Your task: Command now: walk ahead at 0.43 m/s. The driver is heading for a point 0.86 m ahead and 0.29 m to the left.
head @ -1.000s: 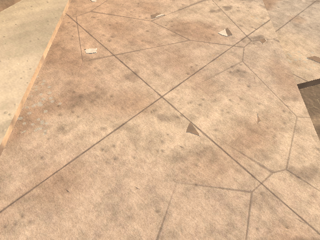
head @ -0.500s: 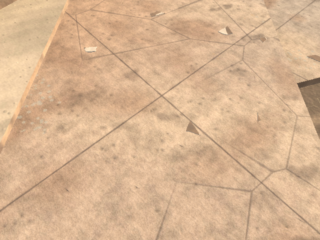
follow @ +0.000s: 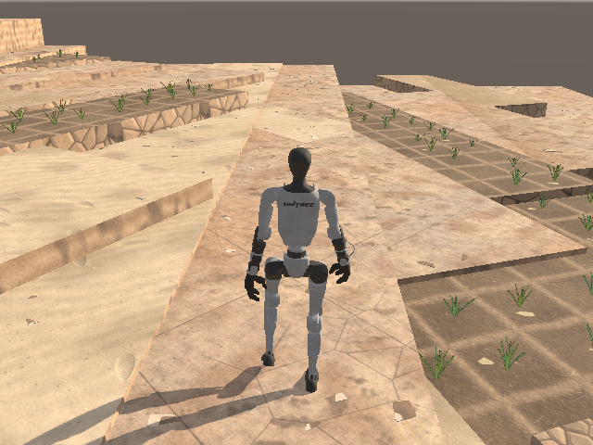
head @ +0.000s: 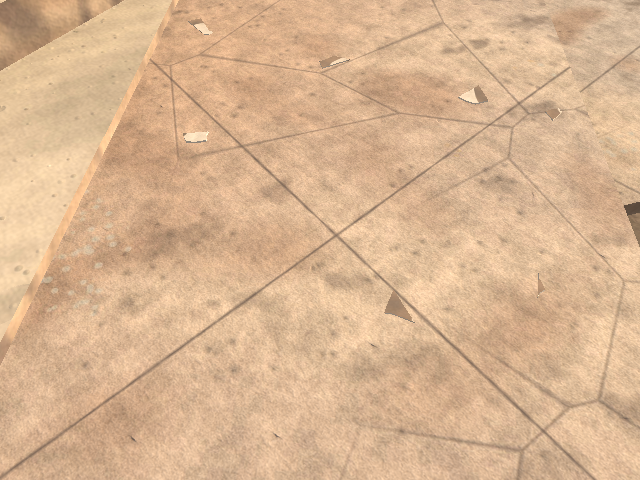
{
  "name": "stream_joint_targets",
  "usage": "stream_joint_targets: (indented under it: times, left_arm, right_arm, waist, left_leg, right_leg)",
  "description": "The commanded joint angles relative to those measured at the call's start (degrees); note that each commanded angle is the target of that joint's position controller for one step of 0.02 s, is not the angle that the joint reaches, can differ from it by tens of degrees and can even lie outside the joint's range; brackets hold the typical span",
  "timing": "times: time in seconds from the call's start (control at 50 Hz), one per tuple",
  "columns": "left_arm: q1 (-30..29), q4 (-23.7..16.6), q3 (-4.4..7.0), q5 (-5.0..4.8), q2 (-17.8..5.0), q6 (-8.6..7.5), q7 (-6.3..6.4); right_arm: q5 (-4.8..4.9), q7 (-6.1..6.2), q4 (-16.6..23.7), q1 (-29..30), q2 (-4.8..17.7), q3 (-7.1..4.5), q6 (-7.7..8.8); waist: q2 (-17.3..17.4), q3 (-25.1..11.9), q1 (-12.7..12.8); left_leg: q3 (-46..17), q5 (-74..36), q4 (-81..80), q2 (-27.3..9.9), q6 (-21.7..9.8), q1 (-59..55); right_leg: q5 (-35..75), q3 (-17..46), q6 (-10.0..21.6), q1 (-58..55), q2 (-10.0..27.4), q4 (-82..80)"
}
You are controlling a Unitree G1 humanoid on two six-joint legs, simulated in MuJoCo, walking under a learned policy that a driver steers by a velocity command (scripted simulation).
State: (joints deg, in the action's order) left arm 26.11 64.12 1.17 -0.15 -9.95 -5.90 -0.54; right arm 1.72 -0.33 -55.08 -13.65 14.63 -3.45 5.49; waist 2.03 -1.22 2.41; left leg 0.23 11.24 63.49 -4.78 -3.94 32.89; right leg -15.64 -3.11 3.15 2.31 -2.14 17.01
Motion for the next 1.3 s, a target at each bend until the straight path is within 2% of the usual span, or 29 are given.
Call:
stream_joint_targets:
  times: [0.02,0.12,0.2,0.24,0.28,0.3,0.32,0.34,0.36,0.38,0.4,0.42,0.46,0.54,0.62,0.7,0.76,0.78,0.8,0.82,0.84,0.86,0.88,0.9,0.98,1.12,1.22,1.26,1.3]
  left_arm:
    - [3.26,-1.85,0.65,0.45,-7.5,0.19,1.0]
    - [5.13,-2.9,1.12,0.06,-9.86,0.61,1.97]
    - [4.87,-2.75,1.92,-0.41,-10.48,0.82,2.13]
    - [3.14,-3.51,2.57,0.25,-11.95,1.35,2.28]
    - [1.05,-4.98,2.66,0.91,-12.35,2.3,2.36]
    - [1.7,-6.97,1.82,2.01,-10.33,1.93,2.26]
    - [8.81,-7.38,-0.69,1.26,-1.39,-0.01,0.73]
    - [1.74,-8.47,0.62,-0.96,-7.24,-2.46,0.17]
    - [-4.73,-11.27,1.33,-2.39,-10.22,-3.71,0.1]
    - [-7.65,-12.07,1.6,-1.86,-11.14,-4.34,0.72]
    - [-8.51,-12.33,2.44,-0.98,-11.84,-4.1,1.33]
    - [-7.4,-12.91,2.74,-0.55,-11.46,-3.31,1.55]
    - [-7.23,-14.06,2.9,0.1,-9.78,-1.85,1.93]
    - [-18.19,-18.78,2.98,1.08,-9.41,-0.84,2.52]
    - [-27.19,-21.87,2.27,0.29,-7.91,-1.46,1.58]
    - [-30.41,-24.26,2.72,-0.4,-10.42,-2.18,0.53]
    - [-24.02,-23.36,3.79,-0.53,-13.14,-3.27,0.27]
    - [-16.49,-22.05,4.7,0.2,-15.34,-3.59,0.61]
    - [-6.29,-21.2,5.57,0.48,-19.14,-3.24,1.14]
    - [-3.84,-19.03,6.34,0.86,-21.95,-2.23,0.61]
    - [-6.87,-21.07,4.82,0.36,-14.73,-1.99,0.38]
    - [-9.63,-21.89,3.95,0.05,-11.52,-1.68,0.49]
    - [-12.57,-22.14,3.58,0.39,-11.21,-1.4,0.34]
    - [-14.17,-21.72,3.35,0.57,-10.36,-1.17,0.24]
    - [-13.85,-20.05,3.88,0.49,-11.21,-1.82,0.12]
    - [-11.73,-18.47,4.92,0.18,-14.44,-0.84,0.84]
    - [-8.16,-17.03,5.54,-0.98,-16.66,0.79,1.12]
    - [-8.53,-17.03,5.71,-1.3,-17.97,1.77,1.49]
    - [-9.4,-17.34,5.38,-1.63,-18.1,2.39,2.0]
  right_arm:
    - [-0.39,-0.56,4.2,5.11,0.85,-0.11,-0.08]
    - [-0.05,-1.34,9.15,18.02,0.13,1.12,0.21]
    - [0.31,-2.82,10.97,20.6,1.53,1.11,0.52]
    - [0.25,-3.2,10.21,15.44,4.07,-0.16,0.5]
    - [0.46,-2.92,5.47,-0.99,8.55,-2.83,-0.21]
    - [-0.01,-2.2,3.96,-9.54,13.15,-4.12,-0.88]
    - [-0.77,-2.69,3.48,-10.52,14.59,-3.95,-0.65]
    - [-0.95,-2.42,3.52,-8.52,9.57,-2.88,-0.39]
    - [-0.9,-2.26,4.71,-3.64,7.9,-2.38,0.13]
    - [-0.94,-2.45,6.27,1.39,6.91,-1.92,0.64]
    - [-1.44,-2.63,7.26,4.28,5.71,-1.51,0.89]
    - [-1.94,-2.52,7.81,5.36,5.03,-1.16,0.95]
    - [-1.25,-1.95,7.63,4.11,5.36,-1.07,0.78]
    - [-1.01,0.17,7.13,-1.82,8.53,-1.86,0.44]
    - [-0.42,0.9,6.77,-6.05,9.12,-2.14,-0.43]
    - [0.11,1.33,6.33,-8.59,8.49,-2.16,-1.3]
    - [-0.39,1.67,7.88,-6.59,8.59,-2.36,-1.95]
    - [-0.8,1.37,8.99,-5.57,6.43,-1.56,-1.83]
    - [-2.01,1.2,10.47,-6.36,3.13,-0.4,-1.65]
    - [0.36,0.86,12.11,-15.13,0.72,0.45,-0.98]
    - [1.36,1.21,10.25,-13.9,7.77,-0.78,-1.2]
    - [0.85,1.23,11.16,-7.71,10.28,-1.56,-1.61]
    - [0.19,1.36,11.71,-5.32,9.1,-1.6,-1.92]
    - [-0.45,1.21,12.4,-3.73,8.15,-1.78,-2.02]
    - [0.04,0.34,14.68,-2.92,4.26,-1.45,-3.2]
    - [-0.28,-1.42,19.31,7.14,2.98,-0.62,-2.61]
    - [-0.1,-3.07,23.5,14.27,3.37,-0.51,-2.67]
    - [-0.85,-3.32,24.01,12.14,4.83,-1.37,-2.7]
    - [-1.28,-2.73,20.5,-2.3,9.4,-3.96,-2.48]
  waist:
    - [-5.57,8.06,-0.23]
    - [-6.35,10.38,2.13]
    - [-6.71,9.92,0.28]
    - [-8.86,4.07,-3.56]
    - [-9.09,-5.57,-11.75]
    - [0.14,-11.99,-12.98]
    - [14.31,-20.15,-6.65]
    - [7.88,-15.64,-9.14]
    - [5.37,-7.38,-8.03]
    - [-2.45,-4.19,-5.59]
    - [-4.76,-1.99,-3.3]
    - [-3.42,-1.76,-1.2]
    - [-1.45,0.08,0.13]
    - [0.06,3.86,-2.68]
    - [1.96,3.45,-6.22]
    - [2.5,2.36,-6.56]
    - [4.59,-0.43,-2.22]
    - [3.43,-6.42,1.39]
    - [-4.24,-15.68,4.59]
    - [-25.45,-20.02,-0.53]
    - [-15.33,-14.21,0.74]
    - [-8.75,-6.99,1.97]
    - [-4.15,-3.09,0.62]
    - [-4.36,-0.13,-0.36]
    - [-6.84,1.41,-2.0]
    - [-5.18,3.46,0.66]
    - [-5.49,5.76,2.08]
    - [-7.07,3.69,-0.46]
    - [-6.46,-4.55,-8.74]
  left_leg:
    - [0.09,-5.23,-6.43,-2.39,1.89,13.17]
    - [3.27,-13.23,-25.68,0.91,2.54,6.79]
    - [3.26,-12.64,-31.48,2.09,-1.21,4.25]
    - [4.92,-8.86,-30.21,5.55,-3.69,-4.29]
    - [4.99,-8.06,-30.66,8.56,-6.79,-26.06]
    - [-12.51,-4.09,-31.0,-2.28,-10.27,-42.63]
    - [-45.58,11.67,-42.36,-15.28,-21.16,-57.96]
    - [-47.4,13.49,-48.12,-13.08,-17.81,-55.12]
    - [-38.38,7.48,-48.75,-11.5,-15.25,-47.09]
    - [-31.46,-1.12,-49.76,-9.48,-13.95,-37.5]
    - [-26.0,-7.69,-50.49,-7.26,-13.3,-29.86]
    - [-23.1,-10.45,-51.63,-5.81,-13.17,-25.44]
    - [-19.45,-11.89,-53.42,-4.45,-13.42,-19.96]
    - [-15.74,-9.95,-54.99,-1.64,-12.17,-15.27]
    - [-14.73,-6.89,-52.69,0.32,-8.73,-15.43]
    - [-20.84,-5.49,-46.43,-2.56,-7.78,-24.08]
    - [-23.75,-11.36,-38.85,-2.3,-6.13,-26.51]
    - [-21.35,-12.91,-29.18,0.89,-4.44,-23.21]
    - [-14.75,-0.46,-12.15,5.81,-1.95,-14.59]
    - [-9.93,24.1,3.25,11.1,0.55,6.12]
    - [-11.99,21.09,10.04,5.69,0.92,11.89]
    - [-10.37,15.21,10.72,3.89,1.26,12.71]
    - [-8.95,10.8,9.37,1.82,1.96,10.14]
    - [-8.76,8.2,6.58,0.38,2.26,9.1]
    - [-6.46,3.58,2.31,-2.31,3.07,7.34]
    - [-2.73,-12.64,-17.66,-1.78,3.09,7.66]
    - [1.52,-8.39,-25.56,0.13,0.63,7.0]
    - [4.63,-2.54,-27.52,4.28,-1.37,-0.05]
    - [5.03,-11.23,-35.09,8.58,-4.61,-21.21]
  right_leg:
    - [20.14,10.65,6.81,-2.43,13.77,-9.96]
    - [19.19,6.78,6.91,0.67,13.27,-12.78]
    - [27.98,2.17,5.46,-7.01,16.05,-9.57]
    - [49.24,-0.05,3.96,-10.8,16.73,-0.84]
    - [57.48,-3.43,1.09,-4.52,13.99,21.69]
    - [35.41,-4.42,-0.62,10.79,10.16,41.04]
    - [-14.07,2.85,-3.4,31.69,-1.6,59.97]
    - [-13.69,10.72,-1.22,38.09,0.8,65.63]
    - [-8.64,9.82,-0.04,41.28,3.27,65.01]
    - [-3.71,9.65,0.26,38.04,6.04,61.03]
    - [-1.68,9.12,-0.06,34.47,7.63,56.99]
    - [-1.02,9.62,-0.4,30.97,8.93,54.76]
    - [-1.29,8.58,-1.94,29.32,9.81,48.85]
    - [11.32,6.42,-5.21,32.11,8.07,31.74]
    - [22.8,5.28,-5.45,26.51,3.78,15.72]
    - [18.94,7.73,-4.85,25.93,2.82,9.72]
    - [12.75,6.79,-2.15,16.44,2.39,5.97]
    - [12.35,9.19,0.64,4.2,6.05,6.77]
    - [9.96,19.81,4.14,-11.75,16.79,8.12]
    - [-2.44,46.88,12.85,-26.15,28.01,2.14]
    - [-11.66,45.87,10.69,-21.63,26.73,0.43]
    - [-7.98,35.18,7.82,-14.02,23.95,-0.13]
    - [0.24,28.09,6.71,-6.52,21.23,-1.58]
    - [5.43,23.28,6.46,-1.78,19.06,-3.06]
    - [15.1,11.68,7.34,3.41,16.68,-7.59]
    - [22.57,-1.02,6.26,0.58,15.72,-8.57]
    - [27.33,-4.87,4.58,-6.04,18.4,-5.32]
    - [48.75,-6.44,3.51,-6.72,18.14,2.66]
    - [54.46,-8.46,0.45,-1.27,14.9,21.73]
